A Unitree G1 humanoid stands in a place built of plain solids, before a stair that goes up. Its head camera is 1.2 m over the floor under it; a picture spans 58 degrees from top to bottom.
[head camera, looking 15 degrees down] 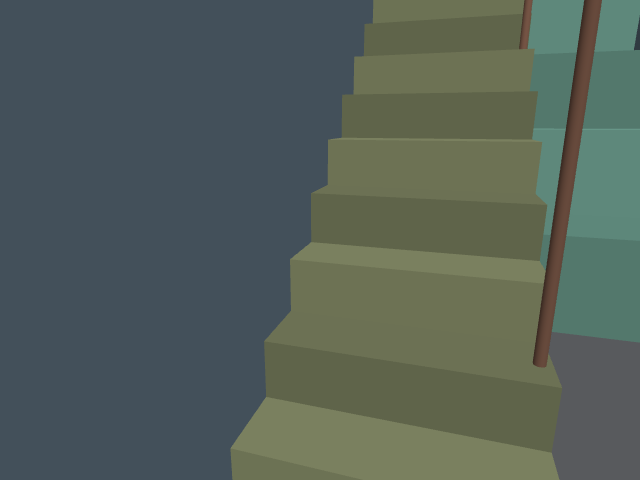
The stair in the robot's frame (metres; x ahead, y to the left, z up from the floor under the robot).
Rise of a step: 0.19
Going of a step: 0.23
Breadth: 0.81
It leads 17 degrees to the right of straight ahead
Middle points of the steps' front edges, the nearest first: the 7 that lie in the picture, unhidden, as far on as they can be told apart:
1.06 -0.22 0.57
1.28 -0.28 0.76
1.50 -0.35 0.95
1.72 -0.42 1.14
1.94 -0.49 1.33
2.16 -0.55 1.52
2.38 -0.62 1.71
